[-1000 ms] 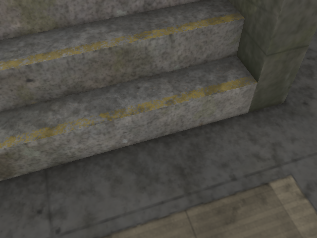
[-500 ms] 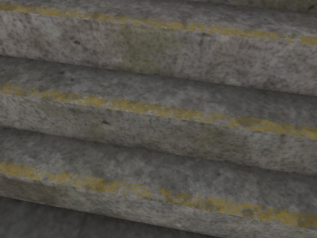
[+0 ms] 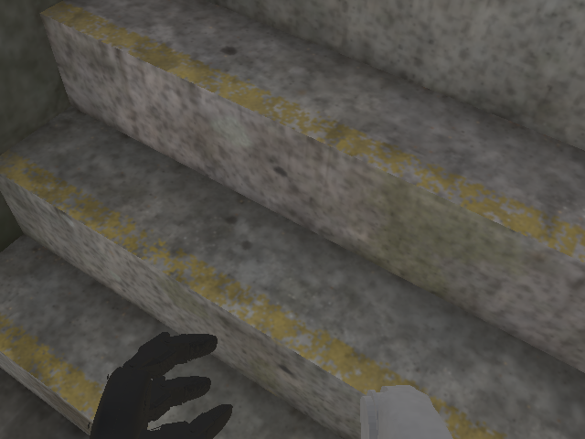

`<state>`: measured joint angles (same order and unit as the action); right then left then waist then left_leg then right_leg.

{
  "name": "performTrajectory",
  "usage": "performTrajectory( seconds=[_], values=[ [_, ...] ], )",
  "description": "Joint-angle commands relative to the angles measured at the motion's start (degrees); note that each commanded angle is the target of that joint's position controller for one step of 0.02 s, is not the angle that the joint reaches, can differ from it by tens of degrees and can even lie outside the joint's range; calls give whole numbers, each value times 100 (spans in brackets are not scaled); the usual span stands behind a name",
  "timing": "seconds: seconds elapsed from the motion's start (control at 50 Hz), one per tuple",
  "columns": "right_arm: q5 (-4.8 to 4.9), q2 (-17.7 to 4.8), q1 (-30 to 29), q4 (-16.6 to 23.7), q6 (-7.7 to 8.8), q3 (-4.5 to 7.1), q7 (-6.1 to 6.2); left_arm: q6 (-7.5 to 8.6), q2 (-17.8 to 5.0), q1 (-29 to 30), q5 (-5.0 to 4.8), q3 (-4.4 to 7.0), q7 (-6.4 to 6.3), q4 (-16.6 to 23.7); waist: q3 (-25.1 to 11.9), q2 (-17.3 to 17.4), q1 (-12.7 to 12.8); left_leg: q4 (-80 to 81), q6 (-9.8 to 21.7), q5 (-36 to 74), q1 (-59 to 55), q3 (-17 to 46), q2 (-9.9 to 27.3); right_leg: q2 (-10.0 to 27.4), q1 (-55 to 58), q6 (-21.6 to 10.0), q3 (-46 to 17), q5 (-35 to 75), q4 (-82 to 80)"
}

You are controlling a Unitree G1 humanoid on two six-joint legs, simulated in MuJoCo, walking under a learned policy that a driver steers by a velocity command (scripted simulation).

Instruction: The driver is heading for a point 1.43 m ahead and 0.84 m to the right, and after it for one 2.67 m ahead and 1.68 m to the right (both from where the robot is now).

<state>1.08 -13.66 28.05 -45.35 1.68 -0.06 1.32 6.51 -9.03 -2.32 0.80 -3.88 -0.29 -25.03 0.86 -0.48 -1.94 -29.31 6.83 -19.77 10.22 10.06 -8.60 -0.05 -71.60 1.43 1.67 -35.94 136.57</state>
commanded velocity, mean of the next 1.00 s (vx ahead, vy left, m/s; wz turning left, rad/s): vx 0.17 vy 0.00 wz -0.66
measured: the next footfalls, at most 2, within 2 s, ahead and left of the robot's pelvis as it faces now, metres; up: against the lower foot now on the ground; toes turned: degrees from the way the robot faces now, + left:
right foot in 0.16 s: +0.29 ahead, -0.11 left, +0.22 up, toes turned +10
left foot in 0.86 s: +0.10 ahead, +0.30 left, +0.00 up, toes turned -24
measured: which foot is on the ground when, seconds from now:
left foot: down 0.00-0.12, up 0.14-0.84, down 0.86-1.00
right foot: up 0.00-0.14, down 0.16-0.80, up 0.82-1.00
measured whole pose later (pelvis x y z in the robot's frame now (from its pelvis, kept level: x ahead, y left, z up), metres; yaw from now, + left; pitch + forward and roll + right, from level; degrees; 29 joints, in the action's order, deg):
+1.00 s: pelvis +0.10 +0.20 -0.01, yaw -36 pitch -2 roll +4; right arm -4.2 -9.0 11.3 -40.7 -3.1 -1.4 5.6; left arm -4.7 -12.6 -20.7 -2.1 2.2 -3.2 -31.6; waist 2.3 -3.7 6.9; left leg -25.6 2.8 -23.4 -0.1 -12.5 -3.9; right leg -4.7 -56.6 11.8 -3.5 -33.8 133.5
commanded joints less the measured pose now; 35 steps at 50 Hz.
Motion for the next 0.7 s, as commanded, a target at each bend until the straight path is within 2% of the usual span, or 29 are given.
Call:
performTrajectory(
  seconds=[0.02, 0.04, 0.06, 0.08, 0.1, 0.12, 0.14, 0.16, 0.18, 0.2, 0.22, 0.24, 0.26, 0.28, 0.3, 0.32, 0.36, 0.38, 0.42, 0.44, 0.5, 0.54, 0.56, 0.58, 0.6, 0.62, 0.66, 0.68, 0.7],
  values=[
    [-28, -567, 176, -86, -139, 105, 228, 233, 318, 1275, -99, -362, 120, 1198, 472, 157, 48, 426, -28, 4241, -1257, 644, 1826, 246, -2338, -182, -119, -955, -340],
    [10, -624, -340, -66, -244, 77, 290, 191, 250, 1286, -91, -420, 106, 1290, 327, -36, 349, 1158, -185, 3996, -272, 71, 1432, 349, -1140, -155, 394, -55, -2302],
    [39, -905, -1410, 332, -266, 145, 368, 126, -87, 884, 160, -405, 121, 1365, -408, 68, 884, 2016, -100, 5921, 2021, -429, 1138, 326, 2861, -359, 773, 1424, -4827],
    [161, -1345, -848, 201, -129, 300, 366, 94, -268, 635, 255, -192, 31, 1268, -1653, 702, 896, 2079, 327, 8872, 2094, 273, 1498, -280, 5469, -348, 956, 2352, -4870],
    [51, -2092, -1285, 121, -142, 511, 252, 66, -925, -751, 127, 174, -63, 564, -2474, 1262, 1569, 1168, 493, 12564, 642, -115, 1789, -457, 6171, -288, 894, 2082, -4921],
    [-42, -2253, -1726, 124, -91, 563, 266, 16, -1564, -2007, 77, 385, -58, -119, -2831, 1159, 1914, -96, 571, 14233, -1027, -265, 1959, -615, 5814, -305, 750, 1649, -6306],
    [15, -1592, -1226, 299, -7, 510, 217, 6, -1439, -2285, 104, 411, -67, -733, -2908, -758, 1398, -3436, 71, 12405, 103, 242, 1416, -111, 7026, -1384, -1436, 1615, -8179],
    [-314, -825, -1012, 260, 8, 262, -124, -154, -1796, -2729, 213, 511, -146, -1357, -3981, -4122, 881, -6112, -258, 1426, 1919, 507, -166, 867, 8715, -2172, -5208, 2412, -10783],
    [-480, -1039, -725, 127, 196, 298, -509, -266, -1422, -1969, 240, 618, -243, -1074, -4570, -3183, 542, -7288, -116, 967, 2087, 1002, -102, 908, 8773, -1839, -5958, 1966, -10446],
    [-579, -946, -2366, 540, 198, 194, -655, -477, -1174, -2349, 269, 464, -80, -1151, -3252, -1553, 924, -7384, -183, 630, 1927, 270, 94, -52, 7384, -1310, -3809, 4970, -9559],
    [-427, -240, -2351, 719, 126, 125, -746, -664, -598, -1840, 130, 351, -85, -1241, -2478, -318, 223, -8034, -300, 317, 2933, 214, -13, 231, 6240, -1461, -4051, 2730, -10328],
    [-420, -42, -2483, 883, 4, -2, -762, -712, -428, -1529, -9, 325, -109, -1219, -1257, 514, -42, -8145, -429, 83, 3152, -52, 126, -27, 4778, -1406, -4006, 1011, -10550],
    [-303, 40, -2418, 983, -104, -34, -741, -719, -378, -1107, -100, 338, -174, -1256, -357, 461, -374, -8228, -606, -23, 3156, -208, 226, -395, 3712, -1311, -3461, -191, -10658],
    [-263, 14, -2280, 1066, -163, -69, -682, -721, -400, -886, -176, 348, -219, -1149, 28, 310, -478, -8079, -753, -30, 3181, -286, 374, -478, 3250, -1303, -3199, -321, -10859],
    [-277, 61, -2161, 1133, -122, -112, -596, -706, -366, -805, -173, 351, -273, -1101, 217, 283, -537, -7708, -836, 196, 3123, -372, 463, -546, 2926, -1372, -2946, -152, -10749],
    [-281, 30, -2309, 1239, -70, -125, -503, -672, -329, -903, -136, 356, -334, -1022, 312, 375, -407, -7315, -911, 464, 3041, -449, 543, -602, 2798, -1467, -2794, 302, -10664],
    [-236, 156, -2750, 1550, -50, -149, -299, -696, -494, -1256, -43, 390, -397, -916, 117, 312, -123, -6625, -1037, 840, 2877, -561, 542, -639, 3117, -1511, -2821, 881, -10783],
    [-184, 152, -2854, 1654, -103, -121, -213, -769, -607, -1267, -1, 410, -429, -806, 25, 122, -43, -6592, -1157, 939, 2913, -518, 460, -604, 3313, -1505, -3124, 746, -10871],
    [-15, -23, -2782, 1809, -244, 0, -65, -904, -883, -1218, 0, 469, -513, -520, 8, -353, -8, -6238, -1415, 1037, 2774, -289, 296, -534, 3542, -1468, -3752, 35, -11139],
    [-16, 1, -2853, 1914, -250, 6, -15, -963, -1048, -1080, -33, 506, -568, -412, 154, -745, 1, -5854, -1459, 1116, 2733, -360, 227, -474, 3601, -1401, -3779, 198, -11259],
    [97, -75, -2843, 1967, -322, 124, 50, -1133, -943, -963, 5, 531, -649, -140, -102, -1182, 116, -5715, -1620, 1065, 2398, -211, -121, -473, 3974, -1463, -4172, 119, -11159],
    [134, -195, -2805, 1991, -352, 189, 78, -1147, -929, -1079, 12, 570, -729, -50, -221, -1390, 208, -5608, -1629, 809, 2616, 160, -225, -313, 4608, -1505, -4732, -225, -11111],
    [191, -328, -2675, 1990, -370, 222, 73, -1144, -807, -1294, 27, 574, -751, -14, -430, -1416, 314, -5832, -1655, 624, 2691, 449, -284, -194, 5006, -1653, -5197, -391, -10985],
    [246, -416, -2614, 1985, -366, 250, 73, -1125, -865, -1318, 8, 607, -795, 38, -495, -1564, 328, -5979, -1619, 380, 2840, 652, -258, -25, 5352, -1655, -5517, -243, -11004],
    [254, -518, -2565, 1972, -353, 268, 62, -1096, -889, -1311, -27, 637, -829, 81, -608, -1584, 346, -6027, -1581, 174, 2895, 797, -225, 64, 5639, -1621, -5682, 88, -10910],
    [272, -559, -2456, 1911, -317, 266, 41, -1098, -840, -1159, -126, 663, -855, 108, -781, -1457, 218, -5477, -1483, 219, 2690, 943, -44, -11, 5724, -1504, -5523, 370, -10591],
    [162, -490, -2216, 1725, -276, 232, -33, -1124, -842, -894, -207, 703, -837, 246, -918, -1332, 135, -4428, -1234, 212, 1846, 765, 0, -259, 5255, -1274, -5171, 1188, -10247],
    [110, -437, -1980, 1554, -277, 214, -92, -1160, -852, -640, -237, 729, -818, 369, -876, -1287, 37, -3601, -1116, 193, 1367, 590, 25, -435, 4913, -1066, -4901, 1613, -10132],
    [-10, -308, -1694, 1391, -306, 166, -120, -1223, -940, -599, -187, 774, -806, 396, -867, -1240, 24, -2611, -1022, 289, 914, 369, 81, -616, 4672, -915, -4692, 2097, -10053]
  ],
)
